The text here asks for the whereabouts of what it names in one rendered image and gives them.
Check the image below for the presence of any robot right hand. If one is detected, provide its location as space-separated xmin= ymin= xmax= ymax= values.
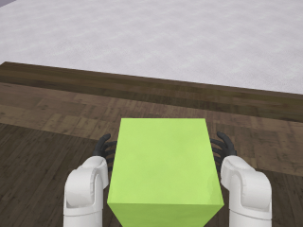
xmin=209 ymin=131 xmax=238 ymax=173

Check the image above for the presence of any left robot forearm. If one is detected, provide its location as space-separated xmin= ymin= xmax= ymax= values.
xmin=63 ymin=156 xmax=109 ymax=227

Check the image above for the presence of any carton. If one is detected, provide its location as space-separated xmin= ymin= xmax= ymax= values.
xmin=107 ymin=118 xmax=224 ymax=227

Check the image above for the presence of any right robot forearm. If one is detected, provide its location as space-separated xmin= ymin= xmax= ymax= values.
xmin=221 ymin=155 xmax=272 ymax=227

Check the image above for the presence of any robot left hand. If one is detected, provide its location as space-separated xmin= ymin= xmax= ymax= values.
xmin=92 ymin=133 xmax=117 ymax=172

